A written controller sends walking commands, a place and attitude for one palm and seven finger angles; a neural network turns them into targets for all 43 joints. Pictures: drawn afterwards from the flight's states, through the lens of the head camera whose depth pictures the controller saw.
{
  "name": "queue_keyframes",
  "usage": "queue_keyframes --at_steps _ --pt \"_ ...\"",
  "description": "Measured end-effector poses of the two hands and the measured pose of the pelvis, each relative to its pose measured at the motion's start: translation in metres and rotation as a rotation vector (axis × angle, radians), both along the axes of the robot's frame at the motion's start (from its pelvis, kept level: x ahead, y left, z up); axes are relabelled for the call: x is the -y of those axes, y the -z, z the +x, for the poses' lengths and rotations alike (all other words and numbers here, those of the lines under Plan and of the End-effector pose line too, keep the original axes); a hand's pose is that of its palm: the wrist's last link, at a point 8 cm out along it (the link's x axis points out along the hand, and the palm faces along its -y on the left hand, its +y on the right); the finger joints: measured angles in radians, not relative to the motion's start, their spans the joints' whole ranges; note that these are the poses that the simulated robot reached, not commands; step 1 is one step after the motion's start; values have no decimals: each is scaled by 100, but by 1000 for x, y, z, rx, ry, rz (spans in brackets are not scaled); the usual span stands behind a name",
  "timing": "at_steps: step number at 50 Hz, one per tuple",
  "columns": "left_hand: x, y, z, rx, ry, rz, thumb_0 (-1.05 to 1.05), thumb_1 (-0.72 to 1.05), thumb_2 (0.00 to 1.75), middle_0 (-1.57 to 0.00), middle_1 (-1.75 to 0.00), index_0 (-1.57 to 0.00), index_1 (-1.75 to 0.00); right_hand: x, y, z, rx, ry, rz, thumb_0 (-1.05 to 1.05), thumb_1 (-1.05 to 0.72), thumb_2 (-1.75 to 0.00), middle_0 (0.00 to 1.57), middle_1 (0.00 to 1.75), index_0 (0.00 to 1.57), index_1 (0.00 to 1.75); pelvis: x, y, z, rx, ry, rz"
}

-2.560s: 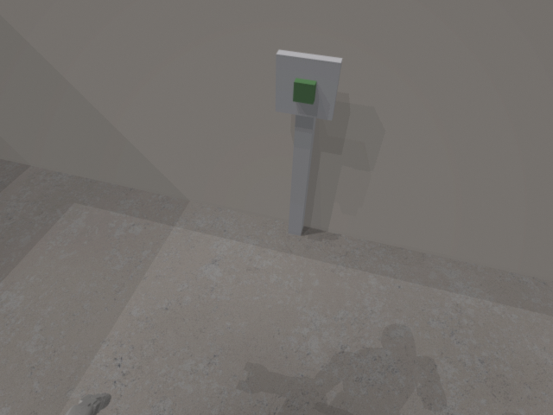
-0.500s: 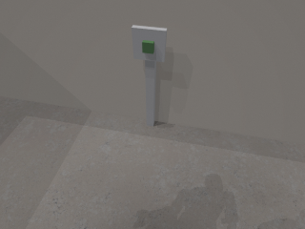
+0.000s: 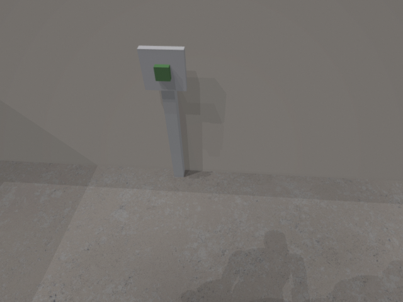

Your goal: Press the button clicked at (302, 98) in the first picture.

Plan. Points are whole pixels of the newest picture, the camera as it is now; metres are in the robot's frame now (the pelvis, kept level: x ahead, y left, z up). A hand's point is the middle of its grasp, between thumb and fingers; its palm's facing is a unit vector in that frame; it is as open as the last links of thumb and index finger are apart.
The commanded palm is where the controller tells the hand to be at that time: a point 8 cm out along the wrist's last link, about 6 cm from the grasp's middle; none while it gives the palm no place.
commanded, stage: take the last steps up to it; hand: left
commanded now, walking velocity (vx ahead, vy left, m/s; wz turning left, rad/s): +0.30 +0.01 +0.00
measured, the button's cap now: (162, 72) +0.94 +0.20 -0.01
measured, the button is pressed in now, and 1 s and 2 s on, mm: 0 0 0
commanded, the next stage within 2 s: come to a stop and stand still in 1.02 s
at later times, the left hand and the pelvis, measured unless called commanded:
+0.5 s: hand out of the picture +0.10 +0.23 -0.18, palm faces +0.05 -0.99 -0.12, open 7.4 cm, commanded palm none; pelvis +0.16 +0.07 +0.01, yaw -2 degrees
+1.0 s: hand (155, 191) +0.47 +0.17 -0.17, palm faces -0.10 -0.98 -0.15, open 7.4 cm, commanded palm none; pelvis +0.35 +0.02 +0.00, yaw -3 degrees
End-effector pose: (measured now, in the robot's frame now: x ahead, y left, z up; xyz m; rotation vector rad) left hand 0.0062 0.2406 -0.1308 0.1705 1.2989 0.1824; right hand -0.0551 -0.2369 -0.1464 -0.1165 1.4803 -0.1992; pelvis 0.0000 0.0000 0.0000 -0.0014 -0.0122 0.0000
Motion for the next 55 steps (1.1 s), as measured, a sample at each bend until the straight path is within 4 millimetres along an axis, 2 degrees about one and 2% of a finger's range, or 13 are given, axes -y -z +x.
queue_keyframes --at_steps 4,8,12,17,20,23,26,32,38,45,50,52,55 --pt "15 -1 -9 -27 -59 -22 0 91 90 -20 -30 -20 -30 3 -7 36 6 -36 7 1 -91 -90 20 30 20 30 3 -7 18 6 -17 -19" --pt "28 -3 -22 -127 -73 -67 0 91 90 -20 -30 -20 -30 -1 -21 99 119 -50 -2 1 -91 -90 20 30 20 30 -1 -16 40 -5 -6 -16" --pt "33 -2 -24 -208 -85 -115 0 91 90 -20 -30 -20 -30 -16 -31 165 226 -75 -5 0 -91 -90 20 30 20 30 -11 -17 64 -15 0 -27" --pt "18 10 -9 -269 -123 -150 0 91 90 -20 -30 -20 -30 -47 -34 244 311 -136 -10 0 -91 -90 20 30 20 30 -34 -9 103 -18 -5 -46" --pt "-1 23 13 -296 -122 -158 0 91 90 -20 -30 -20 -30 -66 -29 278 361 -147 -28 0 -91 -90 20 30 20 30 -50 2 128 -12 5 -38" --pt "-24 22 56 -271 -82 -138 1 91 90 -20 -30 -20 -30 -81 -31 284 355 -108 -28 0 -91 -90 20 30 20 30 -62 -3 148 -5 26 -28" --pt "-45 15 112 -192 -33 -111 1 91 90 -20 -30 -20 -30 -78 -41 286 353 -33 -72 -3 -96 -90 21 30 21 30 -70 -12 168 -7 40 -19" --pt "-67 3 225 -13 20 -73 0 92 90 -20 -30 -19 -30 -82 -42 262 202 8 -78 -3 -95 -90 20 30 21 30 -76 -21 208 -9 47 -10" --pt "-57 -4 313 68 77 -75 0 92 90 -19 -30 -19 -30 -101 -35 230 25 83 -19 -1 -93 -90 20 30 20 30 -71 -21 249 -3 49 -1" --pt "-17 -3 405 90 166 -86 0 92 90 -20 -30 -19 -30 -115 -29 215 -156 177 67 0 -91 -90 20 30 20 30 -51 -13 302 -6 59 12" --pt "16 7 460 152 175 -82 0 91 90 -20 -30 -19 -30 -101 -16 236 -255 197 113 0 -91 -90 20 30 21 30 -25 4 347 -7 48 5" --pt "22 7 464 163 143 -85 0 91 90 -20 -30 -20 -30 -87 -13 262 -242 176 108 0 -91 -90 20 30 21 30 -17 3 359 3 37 -5" --pt "17 0 464 175 50 -56 -2 94 90 -20 -30 -20 -30 -61 -12 319 -150 122 73 0 -91 -90 20 30 21 30 -11 -4 375 9 22 -18"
